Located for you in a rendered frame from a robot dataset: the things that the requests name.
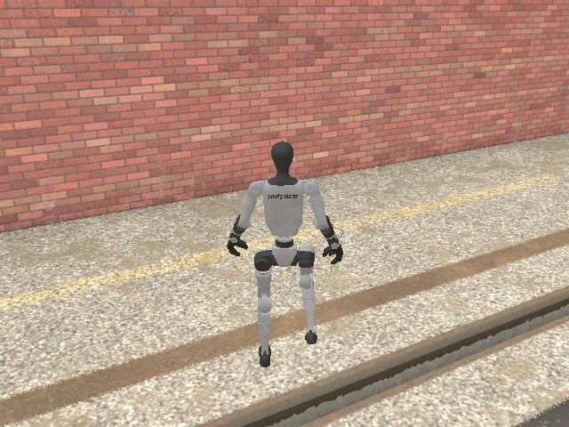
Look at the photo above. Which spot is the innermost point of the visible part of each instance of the left robot hand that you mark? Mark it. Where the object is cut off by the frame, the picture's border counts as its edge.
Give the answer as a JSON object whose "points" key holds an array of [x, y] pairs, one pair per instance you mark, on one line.
{"points": [[239, 243]]}

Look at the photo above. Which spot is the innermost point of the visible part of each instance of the right robot shin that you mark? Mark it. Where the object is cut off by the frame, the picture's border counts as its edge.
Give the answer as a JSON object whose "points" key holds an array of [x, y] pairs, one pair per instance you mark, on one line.
{"points": [[308, 297]]}

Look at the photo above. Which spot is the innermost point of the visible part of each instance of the robot torso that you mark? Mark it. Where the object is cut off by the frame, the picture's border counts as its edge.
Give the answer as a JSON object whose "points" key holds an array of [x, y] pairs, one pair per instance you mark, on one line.
{"points": [[283, 209]]}

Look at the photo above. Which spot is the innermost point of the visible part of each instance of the left robot upper arm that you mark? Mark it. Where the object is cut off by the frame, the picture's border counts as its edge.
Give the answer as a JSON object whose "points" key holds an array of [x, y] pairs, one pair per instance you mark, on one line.
{"points": [[254, 190]]}

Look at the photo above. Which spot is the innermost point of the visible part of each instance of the left robot forearm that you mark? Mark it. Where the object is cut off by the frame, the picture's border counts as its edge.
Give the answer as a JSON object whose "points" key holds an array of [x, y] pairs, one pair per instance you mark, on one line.
{"points": [[236, 232]]}

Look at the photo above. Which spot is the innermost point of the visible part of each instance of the right robot upper arm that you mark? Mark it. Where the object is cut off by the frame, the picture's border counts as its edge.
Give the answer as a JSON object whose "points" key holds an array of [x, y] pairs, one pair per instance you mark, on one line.
{"points": [[318, 207]]}

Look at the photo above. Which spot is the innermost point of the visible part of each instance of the right robot forearm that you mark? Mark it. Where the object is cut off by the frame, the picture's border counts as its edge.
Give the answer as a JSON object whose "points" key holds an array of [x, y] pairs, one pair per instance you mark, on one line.
{"points": [[330, 235]]}

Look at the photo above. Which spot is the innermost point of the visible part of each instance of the right robot hand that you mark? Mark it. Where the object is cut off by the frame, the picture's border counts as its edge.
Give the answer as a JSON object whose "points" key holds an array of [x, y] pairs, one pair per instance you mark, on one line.
{"points": [[330, 251]]}

